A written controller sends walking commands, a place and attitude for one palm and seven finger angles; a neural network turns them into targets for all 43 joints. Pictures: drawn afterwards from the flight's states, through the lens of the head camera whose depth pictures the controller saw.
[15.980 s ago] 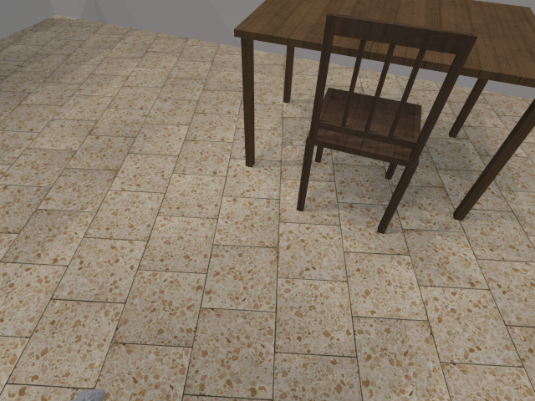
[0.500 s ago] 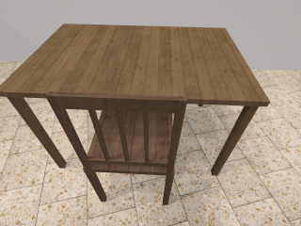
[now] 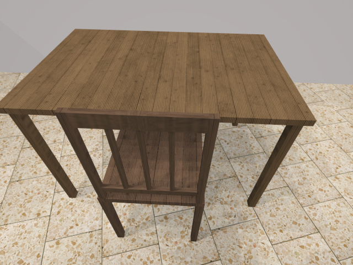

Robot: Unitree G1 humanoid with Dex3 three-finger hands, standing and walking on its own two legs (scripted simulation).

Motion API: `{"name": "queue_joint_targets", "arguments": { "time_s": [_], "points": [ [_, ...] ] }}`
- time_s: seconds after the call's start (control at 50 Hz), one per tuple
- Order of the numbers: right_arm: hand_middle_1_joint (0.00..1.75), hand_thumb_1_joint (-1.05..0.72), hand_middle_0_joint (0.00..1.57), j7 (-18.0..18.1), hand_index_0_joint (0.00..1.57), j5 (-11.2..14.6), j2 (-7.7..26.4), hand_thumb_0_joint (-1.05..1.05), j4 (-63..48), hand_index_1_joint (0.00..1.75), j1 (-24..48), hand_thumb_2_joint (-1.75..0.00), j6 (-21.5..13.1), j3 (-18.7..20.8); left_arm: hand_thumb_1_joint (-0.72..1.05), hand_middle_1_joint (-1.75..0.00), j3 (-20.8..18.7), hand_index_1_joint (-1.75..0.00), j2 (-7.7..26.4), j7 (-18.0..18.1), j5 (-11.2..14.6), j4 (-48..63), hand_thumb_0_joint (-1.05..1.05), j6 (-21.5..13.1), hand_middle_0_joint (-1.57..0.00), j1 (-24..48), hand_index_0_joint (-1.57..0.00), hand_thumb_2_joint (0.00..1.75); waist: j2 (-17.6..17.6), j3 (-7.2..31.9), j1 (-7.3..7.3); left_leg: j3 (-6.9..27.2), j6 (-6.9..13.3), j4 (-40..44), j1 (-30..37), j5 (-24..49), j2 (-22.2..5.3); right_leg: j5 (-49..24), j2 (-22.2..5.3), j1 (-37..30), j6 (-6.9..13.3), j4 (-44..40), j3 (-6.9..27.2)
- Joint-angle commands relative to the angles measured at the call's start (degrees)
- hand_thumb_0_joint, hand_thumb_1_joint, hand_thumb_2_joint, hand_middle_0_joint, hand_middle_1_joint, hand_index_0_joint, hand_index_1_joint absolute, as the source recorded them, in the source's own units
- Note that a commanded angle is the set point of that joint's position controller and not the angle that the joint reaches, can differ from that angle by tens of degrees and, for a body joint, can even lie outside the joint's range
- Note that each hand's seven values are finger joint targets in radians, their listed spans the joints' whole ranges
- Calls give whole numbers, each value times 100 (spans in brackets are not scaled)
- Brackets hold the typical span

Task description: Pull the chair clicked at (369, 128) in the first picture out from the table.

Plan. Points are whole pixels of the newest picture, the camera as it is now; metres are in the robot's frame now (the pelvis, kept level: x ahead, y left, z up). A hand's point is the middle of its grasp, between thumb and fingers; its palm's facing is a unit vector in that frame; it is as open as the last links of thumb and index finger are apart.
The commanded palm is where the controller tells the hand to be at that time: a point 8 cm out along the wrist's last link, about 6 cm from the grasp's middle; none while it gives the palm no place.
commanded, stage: raise the hand toward the chair's back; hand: left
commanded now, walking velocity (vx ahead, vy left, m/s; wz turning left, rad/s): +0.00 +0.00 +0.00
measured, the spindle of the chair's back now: (145, 162) +0.44 +0.13 -0.08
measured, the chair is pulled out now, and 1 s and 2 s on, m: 0.00 0.00 0.00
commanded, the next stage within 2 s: none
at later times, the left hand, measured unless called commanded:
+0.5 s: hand out of the picture +0.13 +0.16 -0.08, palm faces +0.05 -1.00 +0.00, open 9.8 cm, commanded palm +0.13 +0.22 -0.06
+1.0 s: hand (96, 246) +0.18 +0.20 -0.06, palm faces +0.02 -1.00 -0.05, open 14.2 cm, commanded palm +0.15 +0.26 -0.05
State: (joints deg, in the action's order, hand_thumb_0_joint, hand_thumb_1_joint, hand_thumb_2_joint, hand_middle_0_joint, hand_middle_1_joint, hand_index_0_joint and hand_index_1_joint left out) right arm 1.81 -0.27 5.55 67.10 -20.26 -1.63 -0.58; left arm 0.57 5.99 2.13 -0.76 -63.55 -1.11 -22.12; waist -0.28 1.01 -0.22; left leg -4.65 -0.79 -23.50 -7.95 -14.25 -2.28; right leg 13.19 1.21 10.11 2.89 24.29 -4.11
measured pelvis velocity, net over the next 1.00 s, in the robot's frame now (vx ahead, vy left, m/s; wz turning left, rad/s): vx -0.03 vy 0.02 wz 0.04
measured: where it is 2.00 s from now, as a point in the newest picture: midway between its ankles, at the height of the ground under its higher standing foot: outside the picture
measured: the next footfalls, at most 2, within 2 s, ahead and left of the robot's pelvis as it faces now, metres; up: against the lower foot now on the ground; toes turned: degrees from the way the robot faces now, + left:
none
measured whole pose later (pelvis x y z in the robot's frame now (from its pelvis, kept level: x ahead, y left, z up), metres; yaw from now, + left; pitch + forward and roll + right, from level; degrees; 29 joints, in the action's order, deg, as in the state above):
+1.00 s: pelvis -0.03 +0.02 -0.10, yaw +2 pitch +16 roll -2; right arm 3.0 1.3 14.8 31.9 -14.9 -12.5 1.3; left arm -5.4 12.3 -10.4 12.2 4.3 -22.2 -25.4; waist -1.2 8.1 1.1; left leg -0.9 1.3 -67.6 -53.2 -31.0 -1.7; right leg 28.7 -1.9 52.6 1.7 64.9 -6.8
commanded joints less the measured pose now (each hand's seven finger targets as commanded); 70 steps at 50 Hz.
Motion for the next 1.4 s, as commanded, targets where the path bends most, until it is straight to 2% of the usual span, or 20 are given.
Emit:
{"name": "queue_joint_targets", "arguments": {
  "time_s": [0.0,0.02,0.04,0.08,0.1,0.14,0.18,0.22,0.26,0.3,0.32,0.38,0.46,0.52,0.58,0.64,0.72,0.88,1.18,1.38],
  "points": [
    [30,-90,20,528,20,-62,2064,0,-2300,30,468,-90,-789,498,88,-30,-1049,-30,2390,207,1325,8098,0,-1218,-20,3455,-20,89,-1256,868,839,205,129,-156,434,959,39,-2104,-727,93,-356,-435,762],
    [30,-90,20,493,20,101,1515,0,-2212,30,1047,-90,-1380,163,85,-29,-460,-29,1661,377,763,7215,0,-928,-20,2204,-20,88,-1527,860,132,155,176,-31,214,1256,84,-1158,-485,-176,57,-5,594],
    [30,-90,20,267,20,190,1270,0,-2279,30,720,-90,-1676,117,83,-29,197,-29,275,411,798,5585,0,-306,-19,184,-19,87,-664,503,70,250,221,-8,-176,1255,58,-786,-374,198,-1,121,155],
    [30,-90,20,304,20,307,1570,0,-2631,30,732,-90,-1916,104,78,-28,724,-28,31,315,959,6778,0,-537,-19,695,-19,85,282,461,197,393,314,-329,-405,132,97,134,-328,660,-169,103,189],
    [30,-90,20,336,20,301,1561,0,-2696,30,843,-90,-1997,65,76,-28,964,-28,-269,240,1003,6118,0,-613,-19,295,-19,84,919,-246,382,497,376,-524,-846,-346,153,695,-300,1226,-238,19,132],
    [30,-90,20,250,20,179,1799,0,-3000,30,803,-90,-2121,235,71,-27,816,-27,-114,-34,1122,6074,0,-1265,-18,945,-18,82,1778,-322,480,620,306,-1226,-1670,-912,313,1783,-349,2268,-296,403,129],
    [30,-90,20,69,20,48,1739,0,-3320,30,935,-90,-2213,429,67,-26,479,-26,-168,-424,1176,5504,0,-2020,-18,123,-18,80,1776,160,147,649,137,-1765,-2450,-1067,358,2084,-325,2723,-191,1097,120],
    [30,-90,20,-225,20,52,1655,0,-3716,30,1086,-90,-2188,491,62,-26,77,-26,-55,-1020,1342,5466,0,-2794,-17,-1102,-17,78,815,805,-391,522,7,-2162,-2845,-776,428,1494,-334,2546,-21,1903,137],
    [30,-90,20,-405,20,-4,1624,0,-3991,30,1341,-90,-2023,568,57,-25,-350,-25,319,-1510,1284,5643,0,-3619,-17,-1070,-17,76,630,1058,-425,443,0,-2850,-3541,-562,442,843,-315,2908,43,2752,205],
    [30,-90,20,-492,20,29,1612,0,-4238,30,1451,-90,-1683,670,53,-24,-1063,-24,966,-1407,915,5398,0,-3585,-16,-1507,-16,74,236,1213,-673,271,64,-3118,-4058,-669,461,894,-331,2978,77,3101,351],
    [30,-90,20,-504,20,59,1630,0,-4641,30,1662,-90,-1524,584,50,-24,-569,-24,680,-1380,873,6057,0,-3374,-16,-1174,-16,73,-37,1166,-606,212,103,-3126,-4140,-909,513,1106,-354,3109,70,3133,385],
    [30,-90,20,-366,20,136,1535,0,-5125,30,1614,-90,-1246,508,43,-23,-391,-23,732,-981,844,7463,0,-2882,-15,-358,-15,70,-380,1522,-415,314,201,-3232,-3999,-1150,470,1346,-277,3254,60,3095,485],
    [30,-90,20,-148,20,70,1448,0,-5064,30,1194,-90,-1214,415,34,-21,-270,-21,777,-711,944,8962,0,-3077,-14,310,-14,66,-640,1962,22,659,242,-3571,-3522,-577,272,738,-153,3645,-2,3341,317],
    [30,-90,20,-22,20,60,1487,0,-4794,30,1129,-90,-1357,280,27,-20,102,-20,624,-988,1008,8781,0,-3219,-14,784,-14,63,-280,1801,410,806,278,-3830,-3735,-770,190,1005,-113,4064,-81,3320,271],
    [30,-90,20,84,20,119,1538,0,-4614,30,1141,-90,-1471,219,20,-19,58,-19,706,-1461,1151,8012,0,-2890,-13,524,-13,60,-6,1683,409,846,262,-3840,-4133,-1270,196,1579,-125,4057,-107,3179,277],
    [30,-90,20,159,20,209,1527,0,-4663,30,1201,-90,-1442,230,13,-18,-346,-18,956,-1734,1292,7771,0,-2286,-12,95,-12,57,84,2123,123,788,244,-3702,-4114,-1145,243,1581,-173,3531,-117,3060,316],
    [30,-90,20,177,20,210,1370,0,-4728,30,1259,-90,-1357,245,4,-16,-968,-16,1159,-1526,1469,8093,0,-1859,-11,-216,-11,53,103,2553,-179,762,220,-3489,-3872,-448,268,852,-194,2909,-132,3093,216],
    [30,-90,20,129,20,161,1436,0,-4485,30,1091,-90,-1450,338,-15,-14,-775,-14,998,-1186,1353,7939,0,-2535,-10,-230,-10,45,-37,1890,62,721,198,-3456,-3820,-376,195,768,-201,3349,-116,3120,112],
    [30,-90,20,166,20,185,1570,0,-4538,30,914,-90,-1335,347,-50,-8,-1179,-8,1350,-1394,1465,7575,0,-2453,-6,124,-6,30,-160,1844,117,680,184,-3257,-3428,-13,191,242,-179,3007,-118,2919,91],
    [30,-90,20,191,20,194,1613,0,-4462,30,908,-90,-1363,280,-50,-8,-1488,-8,1604,-1822,1659,7351,0,-2340,-6,664,-6,30,-281,1917,117,719,170,-3174,-3208,147,187,81,-178,2886,-120,2811,83]
  ]
}}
